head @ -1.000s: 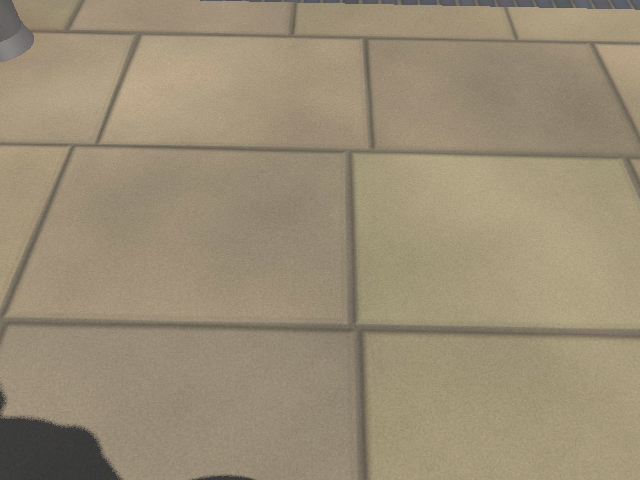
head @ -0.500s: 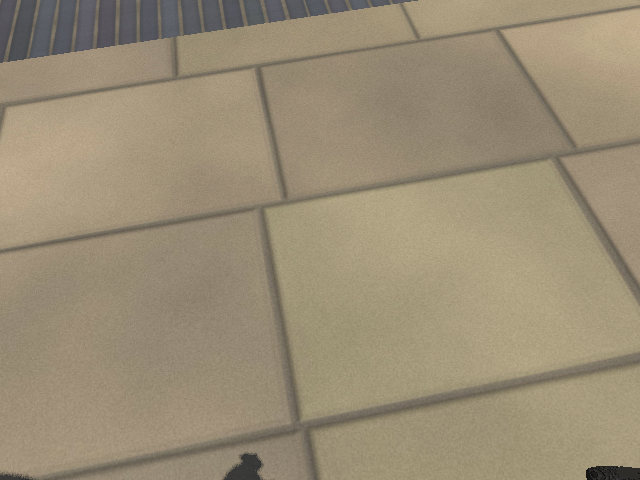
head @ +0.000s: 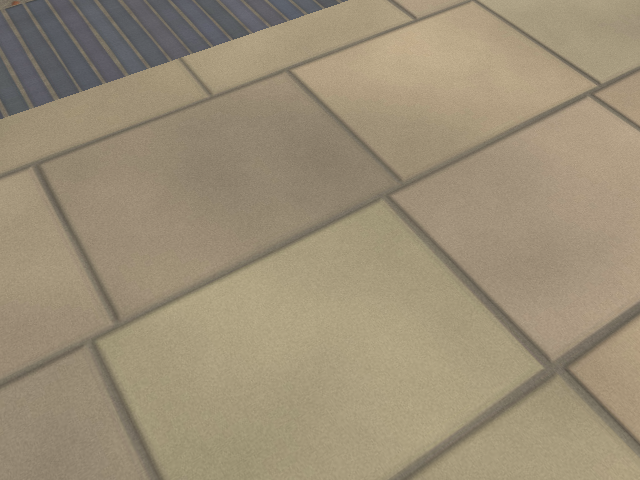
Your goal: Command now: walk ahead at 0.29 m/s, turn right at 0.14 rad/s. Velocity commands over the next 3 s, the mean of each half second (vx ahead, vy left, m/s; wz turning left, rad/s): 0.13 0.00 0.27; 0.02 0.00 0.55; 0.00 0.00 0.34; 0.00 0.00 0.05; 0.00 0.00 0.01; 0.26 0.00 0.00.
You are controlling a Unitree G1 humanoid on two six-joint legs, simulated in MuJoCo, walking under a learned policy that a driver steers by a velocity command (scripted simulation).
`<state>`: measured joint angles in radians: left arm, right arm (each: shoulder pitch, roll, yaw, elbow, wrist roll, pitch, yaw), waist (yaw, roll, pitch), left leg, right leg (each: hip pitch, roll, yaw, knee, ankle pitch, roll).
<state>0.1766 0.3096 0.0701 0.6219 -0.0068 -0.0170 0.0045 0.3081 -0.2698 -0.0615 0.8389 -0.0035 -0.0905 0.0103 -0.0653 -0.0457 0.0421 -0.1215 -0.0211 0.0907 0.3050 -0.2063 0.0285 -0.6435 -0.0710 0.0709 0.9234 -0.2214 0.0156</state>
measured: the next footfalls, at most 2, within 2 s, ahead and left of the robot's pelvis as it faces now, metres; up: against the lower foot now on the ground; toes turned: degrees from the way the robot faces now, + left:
right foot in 0.14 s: +0.23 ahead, -0.13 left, +0.00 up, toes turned +3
left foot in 0.54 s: +0.14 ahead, +0.11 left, +0.00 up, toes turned +18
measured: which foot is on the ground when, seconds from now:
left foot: down 0.00-0.16, up 0.18-0.52, down 0.54-1.00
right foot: up 0.00-0.12, down 0.14-0.54, up 0.56-1.00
